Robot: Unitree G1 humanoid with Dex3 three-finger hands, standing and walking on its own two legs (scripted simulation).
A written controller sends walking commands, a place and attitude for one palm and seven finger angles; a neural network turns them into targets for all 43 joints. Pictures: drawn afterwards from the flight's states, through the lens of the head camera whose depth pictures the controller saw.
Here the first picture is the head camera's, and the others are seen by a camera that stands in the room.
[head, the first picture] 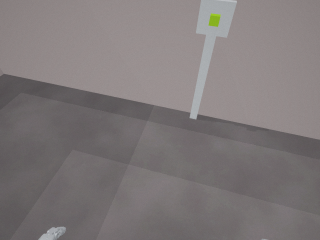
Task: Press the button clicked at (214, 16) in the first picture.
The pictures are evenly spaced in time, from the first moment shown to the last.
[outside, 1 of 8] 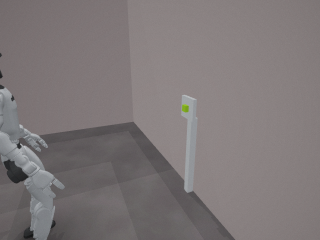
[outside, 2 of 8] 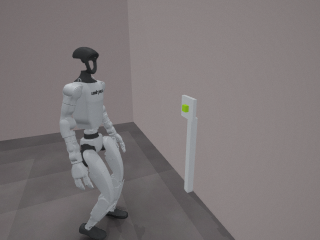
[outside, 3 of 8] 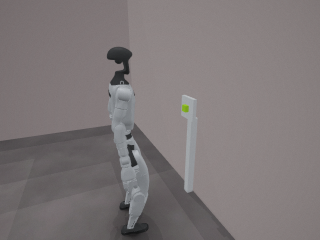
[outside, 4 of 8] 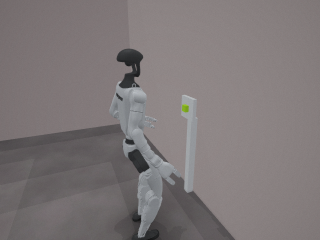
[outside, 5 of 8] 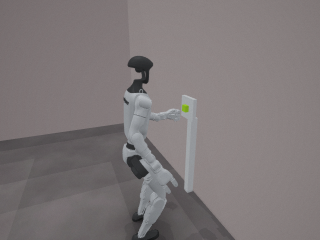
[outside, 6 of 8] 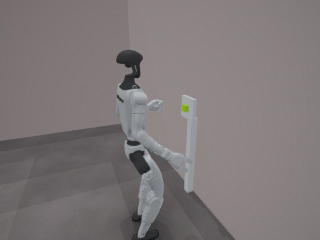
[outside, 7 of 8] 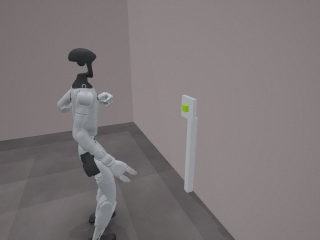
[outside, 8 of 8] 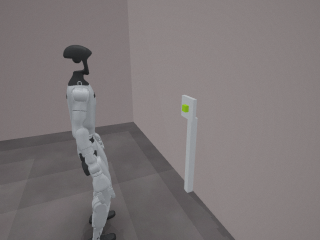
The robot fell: no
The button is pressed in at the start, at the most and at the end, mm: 0 14 0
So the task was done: yes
